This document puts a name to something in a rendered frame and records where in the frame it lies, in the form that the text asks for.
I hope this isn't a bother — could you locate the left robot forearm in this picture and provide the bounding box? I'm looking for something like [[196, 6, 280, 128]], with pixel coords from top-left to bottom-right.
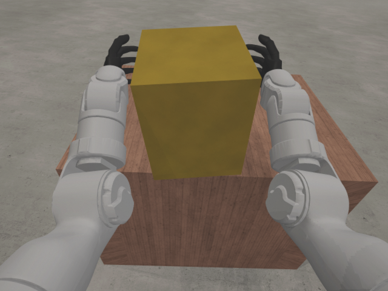
[[52, 65, 129, 213]]

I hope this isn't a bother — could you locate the robot left upper arm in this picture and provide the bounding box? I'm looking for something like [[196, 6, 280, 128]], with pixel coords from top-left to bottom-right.
[[0, 169, 134, 291]]

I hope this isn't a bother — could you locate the pedestal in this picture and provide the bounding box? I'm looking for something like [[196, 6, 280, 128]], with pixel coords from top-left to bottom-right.
[[56, 65, 378, 269]]

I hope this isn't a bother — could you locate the robot right hand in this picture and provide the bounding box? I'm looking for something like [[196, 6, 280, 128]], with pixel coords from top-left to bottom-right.
[[246, 35, 282, 87]]

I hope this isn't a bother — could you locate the right robot forearm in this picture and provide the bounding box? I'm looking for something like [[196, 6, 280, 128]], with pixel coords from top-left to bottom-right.
[[260, 69, 341, 182]]

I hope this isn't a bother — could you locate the robot right upper arm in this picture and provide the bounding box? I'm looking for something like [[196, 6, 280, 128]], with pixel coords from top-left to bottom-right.
[[266, 169, 388, 291]]

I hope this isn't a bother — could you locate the carton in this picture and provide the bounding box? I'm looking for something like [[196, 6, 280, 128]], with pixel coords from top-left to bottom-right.
[[130, 25, 262, 180]]

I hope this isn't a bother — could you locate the robot left hand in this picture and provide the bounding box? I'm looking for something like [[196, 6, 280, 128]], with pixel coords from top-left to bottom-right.
[[104, 35, 138, 84]]

